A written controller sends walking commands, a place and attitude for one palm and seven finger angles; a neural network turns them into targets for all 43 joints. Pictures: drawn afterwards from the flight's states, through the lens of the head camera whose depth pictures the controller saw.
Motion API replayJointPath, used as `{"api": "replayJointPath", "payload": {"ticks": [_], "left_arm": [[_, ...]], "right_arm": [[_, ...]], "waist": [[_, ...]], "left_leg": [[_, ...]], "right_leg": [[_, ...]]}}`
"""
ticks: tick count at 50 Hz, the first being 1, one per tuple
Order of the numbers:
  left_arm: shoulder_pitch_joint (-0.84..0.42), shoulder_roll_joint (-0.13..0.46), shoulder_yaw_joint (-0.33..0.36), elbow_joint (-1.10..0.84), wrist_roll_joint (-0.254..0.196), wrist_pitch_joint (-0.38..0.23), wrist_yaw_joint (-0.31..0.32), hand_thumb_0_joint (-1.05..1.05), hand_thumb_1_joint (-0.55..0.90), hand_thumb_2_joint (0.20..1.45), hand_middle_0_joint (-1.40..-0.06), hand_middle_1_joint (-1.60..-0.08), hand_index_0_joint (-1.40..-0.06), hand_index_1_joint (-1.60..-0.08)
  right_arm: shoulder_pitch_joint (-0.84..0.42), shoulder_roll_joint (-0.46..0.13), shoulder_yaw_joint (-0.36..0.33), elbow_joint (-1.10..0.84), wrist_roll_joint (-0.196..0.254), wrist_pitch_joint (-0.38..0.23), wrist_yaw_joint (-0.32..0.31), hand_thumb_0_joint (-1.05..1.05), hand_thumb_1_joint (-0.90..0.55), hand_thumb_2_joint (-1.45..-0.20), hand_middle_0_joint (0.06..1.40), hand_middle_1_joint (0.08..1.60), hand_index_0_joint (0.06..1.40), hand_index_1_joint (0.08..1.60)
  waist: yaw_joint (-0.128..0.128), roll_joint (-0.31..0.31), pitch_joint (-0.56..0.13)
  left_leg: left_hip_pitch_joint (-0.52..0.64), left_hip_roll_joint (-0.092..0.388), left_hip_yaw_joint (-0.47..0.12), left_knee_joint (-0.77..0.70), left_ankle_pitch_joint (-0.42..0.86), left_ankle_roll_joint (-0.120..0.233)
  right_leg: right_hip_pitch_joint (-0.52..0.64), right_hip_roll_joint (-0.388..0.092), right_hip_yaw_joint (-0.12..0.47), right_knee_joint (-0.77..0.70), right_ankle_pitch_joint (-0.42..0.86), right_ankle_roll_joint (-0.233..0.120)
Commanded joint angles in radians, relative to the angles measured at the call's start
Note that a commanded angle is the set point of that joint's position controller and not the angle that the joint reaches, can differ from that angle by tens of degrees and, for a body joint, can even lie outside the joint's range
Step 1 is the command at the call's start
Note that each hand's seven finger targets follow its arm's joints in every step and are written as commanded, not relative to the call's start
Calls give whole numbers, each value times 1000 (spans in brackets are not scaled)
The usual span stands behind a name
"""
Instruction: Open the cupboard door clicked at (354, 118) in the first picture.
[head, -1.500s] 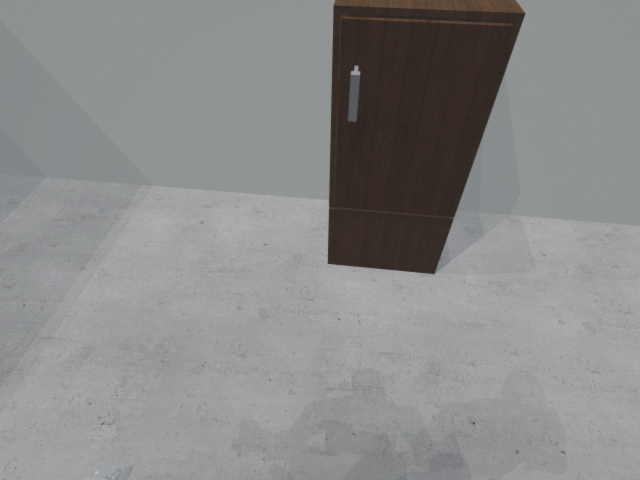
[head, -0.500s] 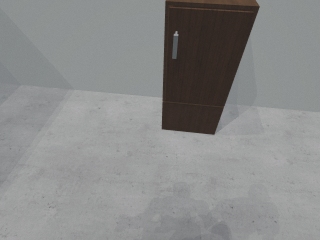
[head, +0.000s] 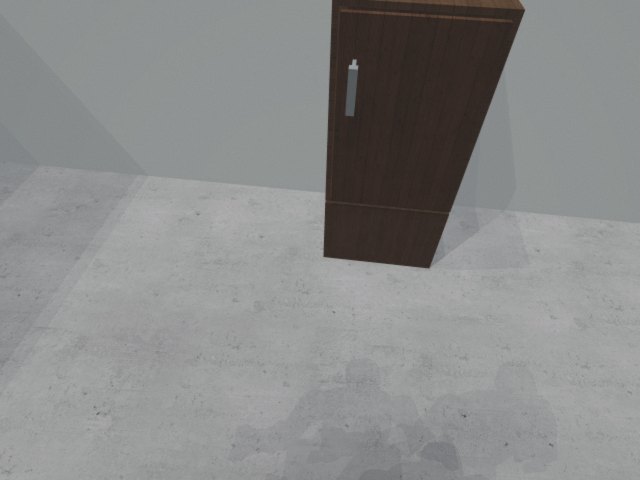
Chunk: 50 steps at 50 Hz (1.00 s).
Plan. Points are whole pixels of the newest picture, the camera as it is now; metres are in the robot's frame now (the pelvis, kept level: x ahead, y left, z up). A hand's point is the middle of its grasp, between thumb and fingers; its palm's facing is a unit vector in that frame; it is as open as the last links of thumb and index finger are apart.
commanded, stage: walk to a spot facing it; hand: left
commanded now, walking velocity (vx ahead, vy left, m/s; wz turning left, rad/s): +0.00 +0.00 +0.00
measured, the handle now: (352, 87) +1.02 -0.02 -0.01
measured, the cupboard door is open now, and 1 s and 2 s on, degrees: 0 0 0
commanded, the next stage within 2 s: none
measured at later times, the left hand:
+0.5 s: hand out of the picture +0.07 +0.17 -0.18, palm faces -0.18 -0.94 -0.28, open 7.4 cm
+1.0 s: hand out of the picture +0.10 +0.16 -0.16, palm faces -0.31 -0.93 -0.22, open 7.4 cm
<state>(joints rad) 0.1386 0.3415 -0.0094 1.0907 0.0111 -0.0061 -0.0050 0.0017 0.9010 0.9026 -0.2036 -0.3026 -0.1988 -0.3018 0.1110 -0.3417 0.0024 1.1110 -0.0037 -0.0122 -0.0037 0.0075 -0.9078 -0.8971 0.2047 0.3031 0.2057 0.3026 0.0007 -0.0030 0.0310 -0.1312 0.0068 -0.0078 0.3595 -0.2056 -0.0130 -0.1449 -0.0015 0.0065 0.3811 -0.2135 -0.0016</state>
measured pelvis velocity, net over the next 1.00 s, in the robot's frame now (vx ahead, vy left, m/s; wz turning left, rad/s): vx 0.05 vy -0.03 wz -0.45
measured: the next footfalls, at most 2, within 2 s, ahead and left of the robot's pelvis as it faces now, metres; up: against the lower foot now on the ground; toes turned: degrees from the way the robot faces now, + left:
left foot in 1.12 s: +0.23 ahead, +0.05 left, +0.00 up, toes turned -29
right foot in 1.80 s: +0.14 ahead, -0.15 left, +0.00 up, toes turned -64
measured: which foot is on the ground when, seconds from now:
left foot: down 0.00-0.48, up 0.50-1.00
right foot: down 0.00-1.00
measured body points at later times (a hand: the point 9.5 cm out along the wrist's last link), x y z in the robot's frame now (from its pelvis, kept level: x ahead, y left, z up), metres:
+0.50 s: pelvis -0.02 -0.03 -0.03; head +0.01 -0.06 +0.41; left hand +0.08 +0.22 -0.16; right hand +0.01 -0.29 -0.19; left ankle -0.01 +0.13 -0.74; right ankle -0.02 -0.11 -0.75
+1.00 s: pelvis +0.05 -0.03 +0.00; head +0.06 -0.04 +0.45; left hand +0.12 +0.21 -0.15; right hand +0.06 -0.31 -0.13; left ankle +0.15 +0.10 -0.70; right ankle -0.02 -0.10 -0.75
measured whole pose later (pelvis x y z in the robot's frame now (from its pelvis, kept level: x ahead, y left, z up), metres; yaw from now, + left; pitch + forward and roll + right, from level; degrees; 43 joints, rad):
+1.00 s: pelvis +0.05 -0.03 +0.00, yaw -26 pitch +2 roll +0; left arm 0.42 0.18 0.05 0.99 0.03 -0.03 -0.01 0.00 0.90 0.90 -0.20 -0.30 -0.20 -0.30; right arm 0.14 -0.24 -0.06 0.93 -0.02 0.01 0.00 0.01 -0.91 -0.90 0.20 0.30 0.20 0.30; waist 0.07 0.01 -0.02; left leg -0.49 0.06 -0.01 0.85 -0.30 -0.08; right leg -0.15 0.11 0.19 0.37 -0.24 -0.06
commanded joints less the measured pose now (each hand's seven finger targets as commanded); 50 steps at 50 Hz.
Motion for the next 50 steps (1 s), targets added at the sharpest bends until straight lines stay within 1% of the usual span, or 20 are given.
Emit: {"api": "replayJointPath", "payload": {"ticks": [1,4,7,13,15,17,19,20,22,23,24,25,26,27,28,30,35,43,47,50], "left_arm": [[-36,206,43,-68,0,-24,17,0,900,900,-200,-300,-200,-300],[-39,200,47,-76,0,-17,15,0,900,900,-200,-300,-200,-300],[20,101,34,-81,1,16,21,0,900,900,-200,-300,-200,-300],[48,100,62,-157,7,41,11,0,900,900,-200,-300,-200,-300],[51,81,66,-178,7,45,6,0,900,900,-200,-300,-200,-300],[56,44,72,-200,7,53,0,0,900,900,-200,-300,-200,-300],[68,28,82,-216,7,57,-4,0,900,900,-200,-300,-200,-300],[85,25,84,-218,7,57,-7,0,900,900,-200,-300,-200,-300],[198,12,93,-192,10,47,-13,0,900,900,-200,-300,-200,-300],[254,62,104,-180,17,32,-8,0,900,900,-200,-300,-200,-300],[257,176,122,-187,27,14,11,0,900,900,-200,-300,-200,-300],[273,173,120,-195,8,19,23,0,900,900,-200,-300,-200,-300],[223,141,121,-210,8,23,25,0,900,900,-200,-300,-200,-300],[179,115,121,-225,8,21,21,0,900,900,-200,-300,-200,-300],[147,90,111,-234,5,17,17,0,900,900,-200,-300,-200,-300],[156,59,108,-226,4,-4,15,0,900,900,-200,-300,-200,-300],[243,46,113,-191,4,-29,8,0,900,900,-200,-300,-200,-300],[328,17,105,-159,13,-43,8,0,900,900,-200,-300,-200,-300],[331,28,107,-158,16,-40,11,0,900,900,-200,-300,-200,-300],[294,48,113,-169,20,-36,16,0,900,900,-200,-300,-200,-300]], "right_arm": [[-51,-202,-36,-62,-4,-22,-9,0,-900,-900,200,300,200,300],[-44,-201,-40,-65,-6,-22,-14,0,-900,-900,200,300,200,300],[24,-84,-27,-68,-7,1,-20,0,-900,-900,200,300,200,300],[43,-107,-64,-144,-9,20,-31,0,-900,-900,200,300,200,300],[42,-119,-76,-165,-10,20,-33,0,-900,-900,200,300,200,300],[32,-124,-85,-179,-12,13,-31,0,-900,-900,200,300,200,300],[9,-110,-89,-201,-15,8,-31,0,-900,-900,200,300,200,300],[-11,-110,-91,-213,-17,8,-32,0,-900,-900,200,300,200,300],[-58,-104,-98,-226,-19,16,-29,0,-900,-900,200,300,200,300],[-42,-69,-93,-230,-12,28,-25,0,-900,-900,200,300,200,300],[5,27,-75,-262,-9,31,-19,0,-900,-900,200,300,200,300],[-15,-2,-76,-278,-7,39,-23,0,-900,-900,200,300,200,300],[-6,-9,-83,-264,-7,42,-20,0,-900,-900,200,300,200,300],[-40,-11,-82,-263,-12,37,-13,0,-900,-900,200,300,200,300],[-43,-25,-86,-259,-19,33,-6,0,-900,-900,200,300,200,300],[-7,-15,-88,-238,-26,24,2,0,-900,-900,200,300,200,300],[6,11,-88,-237,-28,12,7,0,-900,-900,200,300,200,300],[-72,24,-77,-284,-24,-8,6,0,-900,-900,200,300,200,300],[-105,37,-74,-310,-16,-16,8,0,-900,-900,200,300,200,300],[-93,43,-75,-323,-6,-25,8,0,-900,-900,200,300,200,300]], "waist": [[1,-4,-64],[0,10,-63],[-6,-5,-56],[-10,25,-65],[-10,84,-62],[-4,202,-41],[8,205,-41],[24,181,-41],[83,127,-58],[104,-62,-62],[77,-401,-40],[87,-320,-59],[57,-227,-38],[57,-202,10],[44,-150,38],[29,-70,-10],[40,-77,-58],[67,-122,-21],[76,-134,0],[60,-150,9]], "left_leg": [[15,110,-89,-45,170,36],[37,119,-68,-28,184,34],[27,122,-15,37,185,15],[16,173,-5,95,134,36],[11,228,-40,70,131,67],[-12,350,-99,-2,246,154],[-44,389,-75,11,338,193],[-67,380,-42,49,343,176],[-133,312,71,226,235,90],[-220,203,145,456,31,9],[-484,33,143,735,-396,-55],[-450,41,4,812,-400,-41],[-455,73,-25,835,-322,-32],[-492,85,-24,847,-269,-34],[-486,93,-29,844,-192,-39],[-473,91,-17,802,-110,-46],[-539,85,-11,754,-53,-62],[-574,80,-6,611,-70,-70],[-503,52,4,496,-100,-61],[-393,33,8,385,-130,-49]], "right_leg": [[15,-121,100,-63,180,-30],[-9,-114,112,-45,217,-32],[-55,-110,130,15,282,-22],[-171,-59,148,161,277,-24],[-220,-18,111,269,202,-12],[-276,15,19,493,-202,15],[-266,-27,28,566,-320,18],[-230,-44,20,518,-310,12],[-78,-41,-22,300,-116,13],[-7,-93,78,81,96,0],[41,-333,517,-60,376,-72],[-14,-373,561,-111,366,-148],[-41,-332,504,-141,45,-184],[-94,-291,546,-174,-178,-176],[-124,-253,514,-180,-263,-159],[-58,-211,454,-168,-215,-147],[74,-174,416,-156,-157,-148],[116,-172,471,-152,-33,-192],[72,-167,492,-140,12,-202],[9,-170,497,-107,56,-196]]}}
